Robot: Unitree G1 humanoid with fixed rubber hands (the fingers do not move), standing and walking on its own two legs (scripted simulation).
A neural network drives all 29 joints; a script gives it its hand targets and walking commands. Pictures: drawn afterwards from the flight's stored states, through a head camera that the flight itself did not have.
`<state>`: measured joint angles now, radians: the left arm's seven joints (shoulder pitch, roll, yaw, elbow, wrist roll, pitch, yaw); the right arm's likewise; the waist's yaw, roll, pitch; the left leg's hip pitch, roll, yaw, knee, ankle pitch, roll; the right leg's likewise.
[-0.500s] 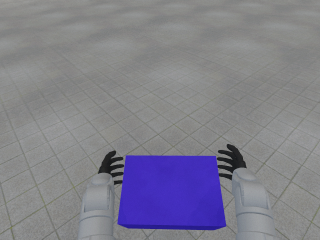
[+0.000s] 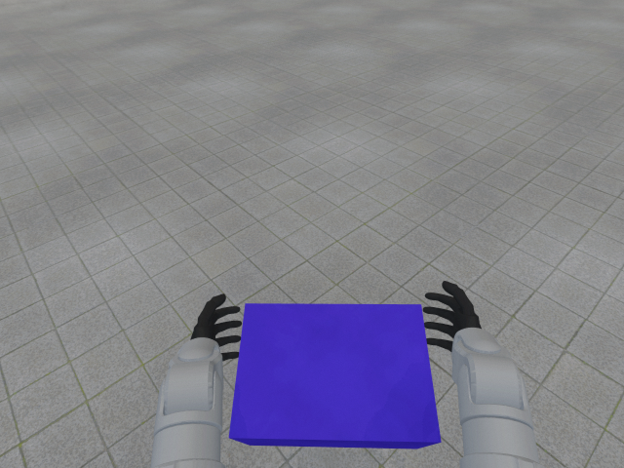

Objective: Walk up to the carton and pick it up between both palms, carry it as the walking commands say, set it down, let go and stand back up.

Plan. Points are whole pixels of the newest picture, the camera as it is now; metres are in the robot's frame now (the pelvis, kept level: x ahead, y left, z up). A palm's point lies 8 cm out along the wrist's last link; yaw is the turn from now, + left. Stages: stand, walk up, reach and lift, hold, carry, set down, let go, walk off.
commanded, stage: hold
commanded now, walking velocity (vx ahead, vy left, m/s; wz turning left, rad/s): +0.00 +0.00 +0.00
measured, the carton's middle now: (332, 377) +0.28 +0.00 -0.05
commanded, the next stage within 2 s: carry in 0.06 s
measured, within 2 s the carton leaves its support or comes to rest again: neither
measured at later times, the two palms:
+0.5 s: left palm (235, 317) +0.29 +0.13 +0.08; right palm (506, 332) +0.25 -0.20 +0.10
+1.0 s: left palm (366, 336) +0.27 -0.04 +0.07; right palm out of the picture +0.12 -0.33 +0.08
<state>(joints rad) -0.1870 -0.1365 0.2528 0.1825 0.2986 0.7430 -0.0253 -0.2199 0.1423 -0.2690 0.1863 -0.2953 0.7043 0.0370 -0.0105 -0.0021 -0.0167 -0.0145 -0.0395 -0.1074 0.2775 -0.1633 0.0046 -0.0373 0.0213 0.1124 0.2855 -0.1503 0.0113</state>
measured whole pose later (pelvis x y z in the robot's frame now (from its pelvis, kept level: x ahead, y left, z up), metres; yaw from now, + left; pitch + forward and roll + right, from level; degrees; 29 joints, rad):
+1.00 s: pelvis -0.10 -0.01 -0.03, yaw -26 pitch +6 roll +0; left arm -0.46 -0.21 0.27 -0.23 0.16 1.11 0.25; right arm -0.50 0.15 -0.29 -0.21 -0.11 1.09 -0.28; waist -0.06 0.01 0.03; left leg -0.59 0.09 0.06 1.06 -0.53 -0.11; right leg -0.46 0.02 -0.05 0.62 -0.26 -0.04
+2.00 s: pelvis -0.24 +0.00 -0.03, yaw -48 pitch +3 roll +0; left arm -0.16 -0.13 0.14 -0.36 0.12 1.17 0.17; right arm -0.20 0.14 -0.15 -0.32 -0.12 1.15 -0.18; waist 0.01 -0.03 -0.10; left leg -0.39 0.09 0.04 0.64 -0.30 -0.05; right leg -0.40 0.02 -0.19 0.59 -0.25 -0.07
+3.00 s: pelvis -0.39 -0.09 -0.01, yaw -12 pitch +4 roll -3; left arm -0.07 -0.13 0.07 -0.51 0.11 1.21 0.19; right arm -0.10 0.13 -0.11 -0.48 -0.12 1.18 -0.16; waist 0.01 0.01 -0.06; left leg -0.41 0.07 0.00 0.56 -0.23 0.00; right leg -0.54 -0.03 -0.03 0.95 -0.43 0.06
